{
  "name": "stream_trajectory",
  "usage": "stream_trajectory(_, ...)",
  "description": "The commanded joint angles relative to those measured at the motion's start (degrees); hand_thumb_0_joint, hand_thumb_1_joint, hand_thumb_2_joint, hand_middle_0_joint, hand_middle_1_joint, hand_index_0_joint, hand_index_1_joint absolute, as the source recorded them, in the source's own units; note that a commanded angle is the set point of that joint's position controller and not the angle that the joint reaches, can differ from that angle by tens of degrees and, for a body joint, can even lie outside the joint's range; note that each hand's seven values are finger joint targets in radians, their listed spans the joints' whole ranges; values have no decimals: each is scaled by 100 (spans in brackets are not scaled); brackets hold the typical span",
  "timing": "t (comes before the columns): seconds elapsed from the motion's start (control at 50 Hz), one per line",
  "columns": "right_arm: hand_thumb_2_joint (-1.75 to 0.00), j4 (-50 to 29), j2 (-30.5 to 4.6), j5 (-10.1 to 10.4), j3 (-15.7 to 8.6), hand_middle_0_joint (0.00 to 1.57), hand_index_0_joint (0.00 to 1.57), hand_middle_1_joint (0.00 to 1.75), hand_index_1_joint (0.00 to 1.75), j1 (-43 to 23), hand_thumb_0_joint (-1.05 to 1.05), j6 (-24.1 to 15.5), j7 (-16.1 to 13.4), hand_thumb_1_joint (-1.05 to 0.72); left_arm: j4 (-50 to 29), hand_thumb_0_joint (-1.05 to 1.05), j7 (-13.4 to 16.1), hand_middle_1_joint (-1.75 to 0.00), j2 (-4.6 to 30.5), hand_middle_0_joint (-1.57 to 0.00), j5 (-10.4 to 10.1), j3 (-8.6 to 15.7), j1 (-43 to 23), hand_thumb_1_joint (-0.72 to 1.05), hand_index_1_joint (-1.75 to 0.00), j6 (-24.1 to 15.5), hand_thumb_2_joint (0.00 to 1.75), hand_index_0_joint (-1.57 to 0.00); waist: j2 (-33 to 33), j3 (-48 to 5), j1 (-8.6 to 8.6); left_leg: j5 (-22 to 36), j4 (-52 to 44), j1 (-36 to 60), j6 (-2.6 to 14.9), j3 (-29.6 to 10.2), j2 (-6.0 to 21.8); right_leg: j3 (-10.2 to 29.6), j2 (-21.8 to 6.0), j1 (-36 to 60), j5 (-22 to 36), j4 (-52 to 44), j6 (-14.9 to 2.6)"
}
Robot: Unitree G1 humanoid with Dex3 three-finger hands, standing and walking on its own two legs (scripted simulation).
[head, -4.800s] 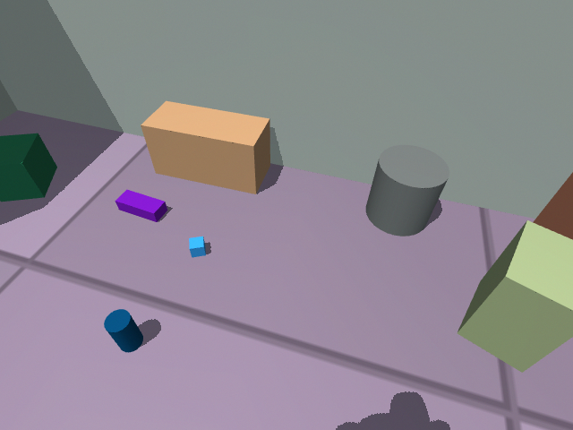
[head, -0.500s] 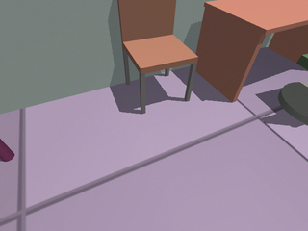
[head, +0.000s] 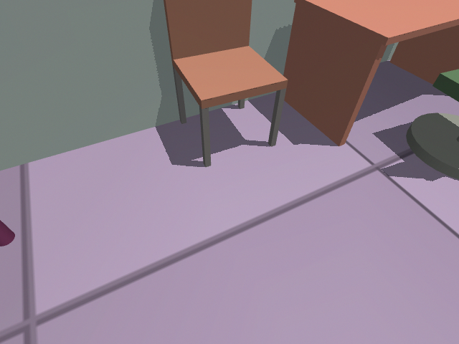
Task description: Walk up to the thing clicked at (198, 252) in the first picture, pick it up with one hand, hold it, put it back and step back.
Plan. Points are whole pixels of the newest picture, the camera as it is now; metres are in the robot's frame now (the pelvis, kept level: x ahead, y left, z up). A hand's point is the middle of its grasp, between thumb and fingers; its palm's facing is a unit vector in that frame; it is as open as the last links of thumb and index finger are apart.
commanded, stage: stand
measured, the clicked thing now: out of the picture -0.86 +0.50 -0.75
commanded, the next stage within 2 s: none
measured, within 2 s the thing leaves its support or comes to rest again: neither
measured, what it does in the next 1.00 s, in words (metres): stands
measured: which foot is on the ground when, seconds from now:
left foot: down 0.00-1.00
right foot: down 0.00-1.00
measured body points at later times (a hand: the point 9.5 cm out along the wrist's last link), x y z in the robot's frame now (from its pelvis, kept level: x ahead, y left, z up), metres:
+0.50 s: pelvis -0.01 +0.01 +0.00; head +0.00 +0.01 +0.45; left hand +0.06 +0.31 -0.13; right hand +0.09 -0.29 -0.13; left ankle +0.00 +0.13 -0.74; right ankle +0.01 -0.13 -0.74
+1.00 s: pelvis +0.00 +0.01 +0.00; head +0.01 +0.01 +0.45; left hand +0.05 +0.31 -0.13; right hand +0.09 -0.28 -0.13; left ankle +0.00 +0.13 -0.74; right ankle +0.01 -0.13 -0.74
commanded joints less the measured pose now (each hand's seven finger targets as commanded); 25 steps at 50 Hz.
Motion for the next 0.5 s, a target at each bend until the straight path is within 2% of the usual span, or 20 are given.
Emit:
stream_trajectory(0.0, -90, -330, -1160, 18, -226, 20, 20, 30, 30, -328, 0, -150, -101, -90, -228, 0, 76, -30, 1292, -20, -11, 258, -229, 90, -30, -86, 90, -20, -100, -823, 84, 946, -411, 466, 227, -608, 563, 358, -723, 172, 1760, -426, -135)
stream_trajectory(0.04, -90, -314, -1147, 8, -218, 20, 20, 30, 30, -392, 0, -140, -106, -90, -206, 0, 70, -30, 1257, -20, -9, 246, -182, 90, -30, -72, 90, -20, -17, -721, 123, 647, -473, 410, 217, -600, 540, 338, -720, 97, 1497, -566, -113)
stream_trajectory(0.08, -90, -298, -1102, 8, -213, 20, 20, 30, 30, -332, 0, -134, -102, -90, -202, 0, 80, -30, 1291, -20, 7, 262, -260, 90, -30, -74, 90, -20, -95, -760, 75, 714, -489, 440, 217, -638, 564, 311, -741, 159, 1493, -548, -118)
stream_trajectory(0.18, -90, -284, -1109, -2, -231, 20, 20, 30, 30, -340, 0, -123, -98, -90, -189, 0, 73, -30, 1258, -20, 7, 251, -195, 90, -30, -72, 90, -20, 7, -670, 94, 532, -546, 365, 227, -653, 543, 294, -755, 120, 1345, -689, -116)
stream_trajectory(0.2, -90, -280, -1068, 0, -215, 20, 20, 30, 30, -295, 0, -127, -97, -90, -192, 0, 76, -30, 1291, -20, 7, 261, -238, 90, -30, -77, 90, -20, -73, -642, 71, 453, -586, 342, 205, -683, 536, 284, -745, 109, 1179, -681, -116)
stream_trajectory(0.28, -90, -299, -1102, -5, -231, 20, 20, 30, 30, -308, 0, -139, -101, -90, -183, 0, 70, -30, 1251, -20, 17, 253, -142, 90, -30, -70, 90, -20, -1, -666, 91, 663, -585, 411, 228, -699, 566, 234, -761, 103, 1330, -675, -106)
stream_trajectory(0.3, -90, -300, -1095, -5, -233, 20, 20, 30, 30, -318, 0, -134, -103, -90, -182, 0, 71, -30, 1270, -20, 7, 259, -123, 90, -30, -65, 90, -20, -51, -619, 114, 514, -598, 416, 230, -715, 556, 233, -744, 18, 1146, -709, -109)
stream_trajectory(0.38, -90, -310, -1093, -12, -241, 20, 20, 30, 30, -307, 0, -124, -97, -90, -202, 0, 66, -30, 1238, -20, 24, 235, -72, 90, -30, -76, 90, -20, -46, -584, 95, 504, -580, 432, 257, -716, 565, 240, -772, -21, 1178, -764, -104)
stream_trajectory(0.44, -90, -317, -1083, -9, -247, 20, 20, 30, 30, -285, 0, -106, -86, -90, -206, 0, 73, -30, 1268, -20, 19, 234, -55, 90, -30, -69, 90, -20, -57, -482, 81, 171, -642, 306, 255, -758, 530, 221, -751, -74, 833, -804, -96)
stream_trajectory(0.48, -90, -325, -1085, -22, -243, 20, 20, 30, 30, -270, 0, -112, -88, -90, -211, 0, 62, -30, 1247, -20, 23, 235, -23, 90, -30, -67, 90, -20, -32, -502, 100, 260, -665, 273, 274, -786, 563, 208, -767, 3, 895, -759, -107)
